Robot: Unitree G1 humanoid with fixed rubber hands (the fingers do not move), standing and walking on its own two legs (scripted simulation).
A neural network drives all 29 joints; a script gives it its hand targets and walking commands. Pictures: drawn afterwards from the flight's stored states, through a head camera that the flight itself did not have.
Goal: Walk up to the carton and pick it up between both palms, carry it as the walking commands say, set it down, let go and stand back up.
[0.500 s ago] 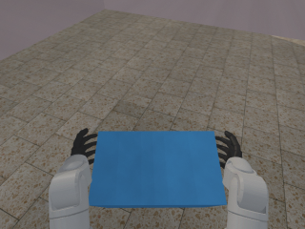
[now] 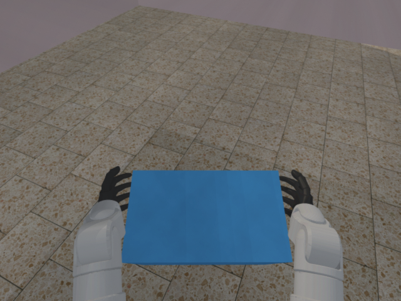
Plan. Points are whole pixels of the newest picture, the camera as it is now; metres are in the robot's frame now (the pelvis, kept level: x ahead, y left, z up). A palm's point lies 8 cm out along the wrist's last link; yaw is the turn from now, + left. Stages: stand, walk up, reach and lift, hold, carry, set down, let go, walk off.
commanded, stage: carry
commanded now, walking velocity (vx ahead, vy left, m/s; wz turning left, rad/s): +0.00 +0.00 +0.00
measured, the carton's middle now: (205, 222) +0.29 +0.00 -0.02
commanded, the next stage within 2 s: none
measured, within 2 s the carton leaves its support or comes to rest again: neither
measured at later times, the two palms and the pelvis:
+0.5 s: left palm (109, 205) +0.28 +0.19 +0.06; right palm (296, 207) +0.28 -0.18 +0.06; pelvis +0.01 +0.00 +0.00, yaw +0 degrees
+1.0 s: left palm (108, 203) +0.27 +0.19 +0.07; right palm (299, 207) +0.27 -0.18 +0.07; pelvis +0.01 +0.01 +0.00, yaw +0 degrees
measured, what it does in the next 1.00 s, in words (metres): stands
